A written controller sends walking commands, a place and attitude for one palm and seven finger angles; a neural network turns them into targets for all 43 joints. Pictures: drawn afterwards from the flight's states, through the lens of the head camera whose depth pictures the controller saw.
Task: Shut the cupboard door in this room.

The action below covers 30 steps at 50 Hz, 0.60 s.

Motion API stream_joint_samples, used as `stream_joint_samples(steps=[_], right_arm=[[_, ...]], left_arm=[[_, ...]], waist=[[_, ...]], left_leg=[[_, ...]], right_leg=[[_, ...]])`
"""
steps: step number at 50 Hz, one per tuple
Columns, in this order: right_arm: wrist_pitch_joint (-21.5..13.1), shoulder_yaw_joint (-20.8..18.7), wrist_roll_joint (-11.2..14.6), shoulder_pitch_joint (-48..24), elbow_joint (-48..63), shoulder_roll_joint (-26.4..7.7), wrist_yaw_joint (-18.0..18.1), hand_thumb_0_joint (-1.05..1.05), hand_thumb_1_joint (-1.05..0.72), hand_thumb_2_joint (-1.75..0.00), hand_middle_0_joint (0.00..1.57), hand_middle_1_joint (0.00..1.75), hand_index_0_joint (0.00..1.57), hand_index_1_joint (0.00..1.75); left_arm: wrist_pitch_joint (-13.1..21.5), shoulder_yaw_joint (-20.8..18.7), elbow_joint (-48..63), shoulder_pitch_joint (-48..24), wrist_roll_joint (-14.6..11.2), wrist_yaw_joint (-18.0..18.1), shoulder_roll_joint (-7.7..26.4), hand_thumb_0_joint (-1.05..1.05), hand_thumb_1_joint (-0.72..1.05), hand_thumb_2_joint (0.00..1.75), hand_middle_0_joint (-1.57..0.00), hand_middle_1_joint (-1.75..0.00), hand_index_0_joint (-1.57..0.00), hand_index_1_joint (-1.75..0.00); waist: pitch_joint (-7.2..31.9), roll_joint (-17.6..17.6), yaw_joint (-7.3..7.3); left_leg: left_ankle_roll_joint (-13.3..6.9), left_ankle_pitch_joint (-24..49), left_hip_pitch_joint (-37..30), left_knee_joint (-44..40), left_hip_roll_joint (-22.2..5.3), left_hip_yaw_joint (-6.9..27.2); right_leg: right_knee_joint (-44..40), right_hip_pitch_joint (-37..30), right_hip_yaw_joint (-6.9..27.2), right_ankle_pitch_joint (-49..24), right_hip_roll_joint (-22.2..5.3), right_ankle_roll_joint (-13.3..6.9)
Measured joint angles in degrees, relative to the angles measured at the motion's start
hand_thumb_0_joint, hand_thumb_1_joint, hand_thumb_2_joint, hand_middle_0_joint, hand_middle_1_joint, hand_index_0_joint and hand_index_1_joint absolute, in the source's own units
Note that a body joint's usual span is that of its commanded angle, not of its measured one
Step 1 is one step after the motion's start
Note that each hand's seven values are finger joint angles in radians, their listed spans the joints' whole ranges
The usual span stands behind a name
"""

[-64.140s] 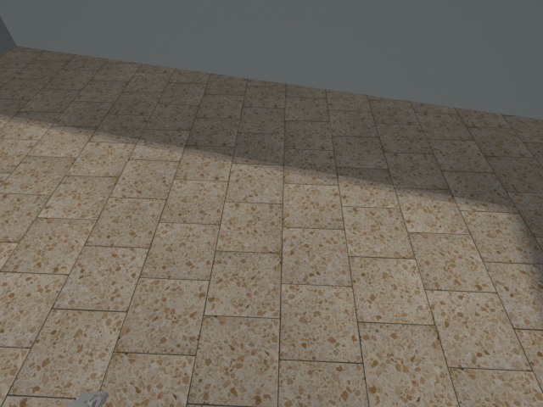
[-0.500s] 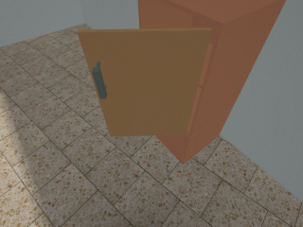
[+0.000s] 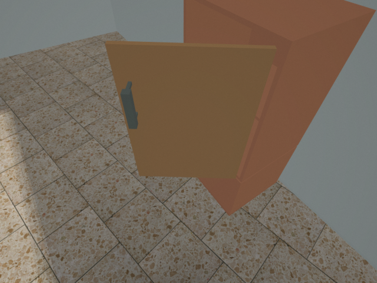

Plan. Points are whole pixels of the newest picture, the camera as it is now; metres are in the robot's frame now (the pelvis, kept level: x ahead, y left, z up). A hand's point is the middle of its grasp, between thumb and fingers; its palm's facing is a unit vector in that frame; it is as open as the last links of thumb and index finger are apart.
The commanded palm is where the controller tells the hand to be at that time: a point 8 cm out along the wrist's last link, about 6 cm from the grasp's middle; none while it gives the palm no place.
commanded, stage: shuffle to correct the standing spot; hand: left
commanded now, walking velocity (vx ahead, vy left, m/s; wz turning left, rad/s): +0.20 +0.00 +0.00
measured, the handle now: (131, 105) +0.57 +0.21 +0.04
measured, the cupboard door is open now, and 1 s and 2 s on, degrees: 54 54 54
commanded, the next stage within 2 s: come to a stop and stand still in 0.32 s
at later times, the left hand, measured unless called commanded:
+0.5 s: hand (130, 268) +0.19 +0.16 -0.17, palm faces +0.09 -0.97 -0.24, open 7.3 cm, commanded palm none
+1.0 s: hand (127, 268) +0.19 +0.17 -0.18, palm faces +0.10 -0.96 -0.24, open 7.3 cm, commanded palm none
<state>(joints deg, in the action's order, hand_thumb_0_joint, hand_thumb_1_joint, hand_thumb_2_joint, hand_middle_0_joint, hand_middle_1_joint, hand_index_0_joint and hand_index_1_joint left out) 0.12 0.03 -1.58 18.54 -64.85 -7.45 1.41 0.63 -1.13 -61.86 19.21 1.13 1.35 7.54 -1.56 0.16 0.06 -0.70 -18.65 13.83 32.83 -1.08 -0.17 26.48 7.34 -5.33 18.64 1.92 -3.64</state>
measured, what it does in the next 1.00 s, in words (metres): walks ahead: right foot, then left foot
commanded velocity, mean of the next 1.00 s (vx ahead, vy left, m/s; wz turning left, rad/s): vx -0.01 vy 0.01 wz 0.00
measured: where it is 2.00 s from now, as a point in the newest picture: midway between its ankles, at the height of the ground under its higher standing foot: outside the picture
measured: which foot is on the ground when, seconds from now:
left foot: down 0.00-0.42, up 0.44-0.72, down 0.74-1.00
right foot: down 0.00-0.10, up 0.12-0.40, down 0.42-0.76, up 0.78-1.00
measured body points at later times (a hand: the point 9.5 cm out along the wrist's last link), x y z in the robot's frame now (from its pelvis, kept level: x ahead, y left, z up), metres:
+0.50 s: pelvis +0.13 -0.03 -0.01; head +0.16 -0.05 +0.43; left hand +0.18 +0.21 -0.15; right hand +0.07 -0.24 -0.18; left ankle +0.03 +0.10 -0.69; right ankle +0.17 -0.14 -0.74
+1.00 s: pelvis +0.15 -0.03 +0.00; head +0.20 -0.02 +0.44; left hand +0.19 +0.22 -0.16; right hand +0.29 -0.24 -0.15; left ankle +0.21 +0.08 -0.74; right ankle +0.09 -0.15 -0.69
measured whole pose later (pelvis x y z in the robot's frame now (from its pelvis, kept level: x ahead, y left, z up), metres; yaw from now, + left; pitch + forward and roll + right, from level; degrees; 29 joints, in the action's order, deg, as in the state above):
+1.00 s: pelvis +0.15 -0.03 +0.00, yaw +2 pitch +1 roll +1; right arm 1.0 -1.7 -1.9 4.2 -53.5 -7.8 1.4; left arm -3.1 -3.3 -55.1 12.0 1.0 2.1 11.3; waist -5.6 -1.1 1.5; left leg -1.9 -9.6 19.8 28.9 -1.1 -5.6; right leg 54.2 19.8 -0.5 30.4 -1.6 1.1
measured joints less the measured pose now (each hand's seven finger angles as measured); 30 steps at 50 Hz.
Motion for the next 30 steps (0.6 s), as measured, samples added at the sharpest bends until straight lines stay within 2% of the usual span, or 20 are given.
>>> stream_joint_samples(steps=[2, 4, 6, 9, 12, 15, 19, 21, 22, 24, 26, 28, 30], right_arm=[[0.1, -0.3, -0.1, 0.9, 0.2, 0.2, -0.3, 0.00, -0.91, -0.90, 0.20, 0.30, 0.20, 0.30], [-0.5, -0.5, 0.0, 1.6, 0.5, 0.2, -0.4, 0.00, -0.91, -0.90, 0.20, 0.30, 0.20, 0.30], [-1.6, -0.5, -0.2, 1.8, 0.6, 0.6, -0.3, 0.00, -0.91, -0.90, 0.20, 0.30, 0.20, 0.30], [-3.1, -0.5, -0.5, 2.4, 1.6, 0.8, 0.4, 0.00, -0.91, -0.90, 0.20, 0.30, 0.20, 0.30], [-3.9, -0.2, -0.5, 3.5, 1.6, 1.6, 0.7, 0.00, -0.91, -0.90, 0.20, 0.30, 0.20, 0.30], [-4.0, 0.0, -0.6, 4.7, 0.7, 2.2, 0.6, 0.00, -0.90, -0.90, 0.20, 0.30, 0.20, 0.30], [-3.0, -0.3, -0.7, 5.3, -0.2, 2.2, 0.2, 0.00, -0.90, -0.90, 0.20, 0.30, 0.20, 0.30], [-2.6, -0.6, -0.6, 6.0, -0.3, 2.1, -0.2, 0.00, -0.90, -0.90, 0.20, 0.30, 0.20, 0.30], [-2.3, -0.7, -0.3, 6.2, -0.4, 2.1, -0.4, 0.00, -0.90, -0.90, 0.20, 0.30, 0.20, 0.30], [-0.9, -1.1, 0.0, 4.6, -0.5, 0.9, -0.8, 0.00, -0.90, -0.90, 0.20, 0.30, 0.20, 0.30], [0.0, -1.7, 0.0, 2.1, 0.0, -0.7, -0.7, 0.00, -0.90, -0.90, 0.20, 0.30, 0.20, 0.30], [0.3, -2.1, 0.2, -0.7, 1.3, -2.0, -0.5, 0.00, -0.90, -0.90, 0.20, 0.30, 0.20, 0.30], [0.4, -2.4, 0.5, -3.3, 3.1, -2.5, -0.2, 0.00, -0.91, -0.90, 0.20, 0.30, 0.20, 0.30]], left_arm=[[0.2, -0.5, 0.4, 0.9, 0.2, -0.1, 0.2, 0.00, 0.91, 0.90, -0.20, -0.30, -0.20, -0.30], [0.4, -0.8, 0.3, 2.0, 0.2, -0.2, 0.4, 0.00, 0.91, 0.90, -0.20, -0.30, -0.20, -0.30], [0.0, -1.0, -0.4, 2.8, 0.2, -0.4, 0.7, 0.00, 0.91, 0.90, -0.20, -0.30, -0.20, -0.30], [-1.0, -0.9, -1.5, 2.4, 0.3, -0.7, 0.6, 0.00, 0.91, 0.90, -0.20, -0.30, -0.20, -0.30], [-1.2, -1.3, -0.6, -0.3, 0.3, -1.2, 1.0, 0.00, 0.91, 0.90, -0.20, -0.30, -0.20, -0.30], [-1.3, -1.8, 1.1, -3.5, 0.6, -1.0, 1.6, 0.02, 0.93, 0.90, -0.20, -0.30, -0.20, -0.30], [-0.5, -2.5, 3.4, -6.8, 0.2, -1.7, 2.6, 0.02, 0.95, 0.90, -0.20, -0.30, -0.20, -0.30], [0.8, -2.4, 4.7, -7.6, 0.3, -2.0, 3.3, 0.02, 0.94, 0.90, -0.20, -0.30, -0.20, -0.30], [1.7, -2.5, 5.2, -7.9, 0.3, -1.8, 3.7, 0.02, 0.94, 0.90, -0.20, -0.30, -0.20, -0.30], [2.5, -2.3, 5.4, -8.5, 0.1, -1.3, 2.9, 0.01, 0.93, 0.90, -0.20, -0.30, -0.20, -0.30], [2.3, -1.8, 5.2, -7.9, 0.1, -0.6, 1.7, 0.01, 0.93, 0.90, -0.20, -0.30, -0.20, -0.30], [1.5, -1.6, 4.6, -7.0, 0.3, 0.2, 0.8, 0.00, 0.93, 0.90, -0.20, -0.30, -0.20, -0.30], [0.5, -1.7, 4.2, -6.5, 0.6, 0.8, 1.1, 0.00, 0.95, 0.90, -0.20, -0.30, -0.21, -0.30]], waist=[[0.0, -0.5, 0.14], [-0.3, -1.3, 0.35], [-0.4, -3.2, 0.69], [-0.5, -3.1, -0.38], [-1.1, -2.7, -1.24], [-1.6, -1.7, -1.16], [-2.4, 0.3, -1.43], [-2.5, 0.4, -1.41], [-2.5, -0.2, -1.10], [-3.3, 1.0, -0.67], [-3.4, 1.5, -0.41], [-3.2, 1.2, -0.50], [-3.0, 0.2, -0.33]], left_leg=[[-0.3, -1.8, 1.1, 2.3, -0.4, -1.5], [-0.4, 0.7, 0.2, 0.0, -0.3, -2.7], [-0.3, 0.6, -0.8, 0.3, 1.0, -4.1], [-0.9, -1.2, -2.3, -1.0, 1.5, -5.0], [-0.7, 0.4, -4.5, -5.4, 1.6, -4.3], [-0.1, 1.6, -7.0, -9.4, 1.1, -3.5], [1.5, 0.1, -8.8, -9.8, -0.5, -2.5], [1.9, -3.3, -8.0, -5.3, -0.9, -2.0], [1.2, -6.1, -6.1, 0.4, -0.9, -2.3], [0.1, -11.3, -0.3, 16.5, -1.3, -1.3], [0.0, -10.6, 5.1, 27.1, -1.3, -1.6], [0.8, -8.5, 8.2, 27.3, -1.3, -2.4], [1.7, -6.6, 9.4, 21.7, -1.0, -3.3]], right_leg=[[0.8, -0.6, -0.9, 1.4, -0.4, 0.1], [3.1, -0.7, -1.3, 3.5, -1.2, 0.7], [7.8, 0.5, -0.4, 6.1, -2.9, 0.9], [24.9, 8.1, 1.1, 11.3, -3.1, 0.4], [33.9, 15.5, 1.6, 8.7, -4.0, 0.8], [30.9, 19.3, 1.5, 5.4, -5.5, 1.4], [17.5, 18.4, 0.5, 1.6, -6.4, 1.9], [9.3, 15.1, 0.5, -1.1, -6.4, 1.6], [8.6, 14.9, 0.5, -5.5, -6.8, 1.9], [11.8, 14.6, -0.6, -4.1, -6.1, 2.1], [10.9, 12.7, -1.0, -2.1, -5.5, 2.1], [8.1, 10.7, -1.0, -2.5, -5.1, 2.5], [6.3, 9.5, -0.7, -3.0, -5.2, 2.3]])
